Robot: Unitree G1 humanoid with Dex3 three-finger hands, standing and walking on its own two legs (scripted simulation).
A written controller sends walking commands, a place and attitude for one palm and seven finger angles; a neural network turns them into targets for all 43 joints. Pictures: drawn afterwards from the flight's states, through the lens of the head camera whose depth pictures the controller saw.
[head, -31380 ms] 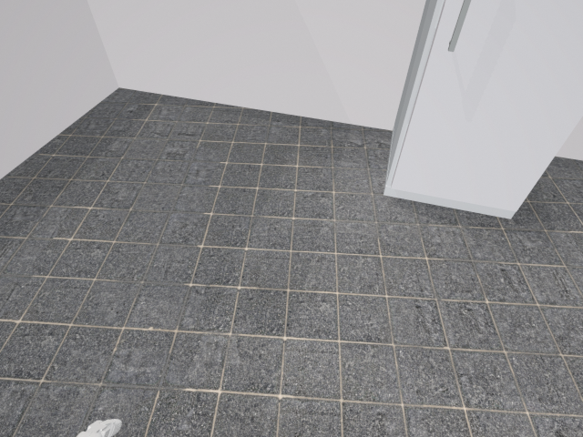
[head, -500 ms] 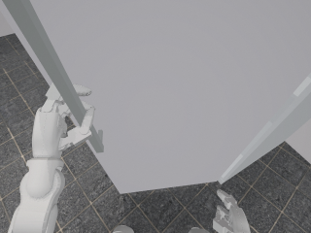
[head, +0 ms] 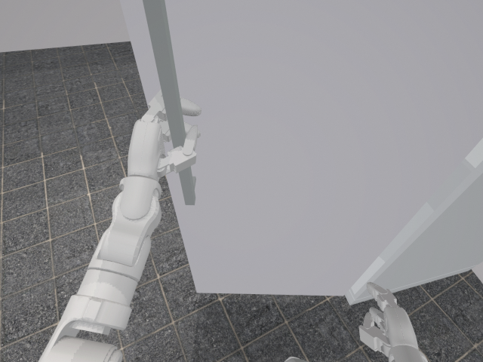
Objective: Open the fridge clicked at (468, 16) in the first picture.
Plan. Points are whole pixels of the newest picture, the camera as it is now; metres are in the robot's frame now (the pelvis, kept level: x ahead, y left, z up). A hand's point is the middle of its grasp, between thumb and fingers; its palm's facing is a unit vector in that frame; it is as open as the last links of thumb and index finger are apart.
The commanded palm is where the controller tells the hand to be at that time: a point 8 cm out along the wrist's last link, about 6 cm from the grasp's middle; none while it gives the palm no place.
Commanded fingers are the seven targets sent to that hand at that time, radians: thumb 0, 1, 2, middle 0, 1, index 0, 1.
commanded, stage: stop walking and hold the door back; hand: left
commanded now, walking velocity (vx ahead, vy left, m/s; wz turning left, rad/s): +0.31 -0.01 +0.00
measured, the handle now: (179, 117) +0.42 +0.13 +0.19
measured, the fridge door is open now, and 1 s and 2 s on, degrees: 74 72 71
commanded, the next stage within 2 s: loosen the grip on the handle in 0.88 s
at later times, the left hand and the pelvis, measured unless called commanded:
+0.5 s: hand (193, 123) +0.44 +0.12 +0.17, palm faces +0.02 -0.99 -0.14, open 5.3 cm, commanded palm +0.40 +0.19 +0.15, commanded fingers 0.00 0.90 0.90 -0.45 -1.40 -0.45 -1.40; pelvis +0.00 +0.02 +0.00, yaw -1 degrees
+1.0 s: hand (187, 143) +0.39 +0.12 +0.16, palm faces -0.05 -0.98 -0.17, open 5.8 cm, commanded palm +0.37 +0.18 +0.16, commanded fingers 0.00 0.66 0.78 -0.45 -1.40 -0.45 -1.40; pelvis +0.01 +0.03 +0.00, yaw -3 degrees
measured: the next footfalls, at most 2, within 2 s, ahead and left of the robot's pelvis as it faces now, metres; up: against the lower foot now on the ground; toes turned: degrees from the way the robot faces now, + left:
right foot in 0.18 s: +0.07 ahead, -0.13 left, +0.00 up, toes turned -4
left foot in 0.52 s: +0.10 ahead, +0.15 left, +0.00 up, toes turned -6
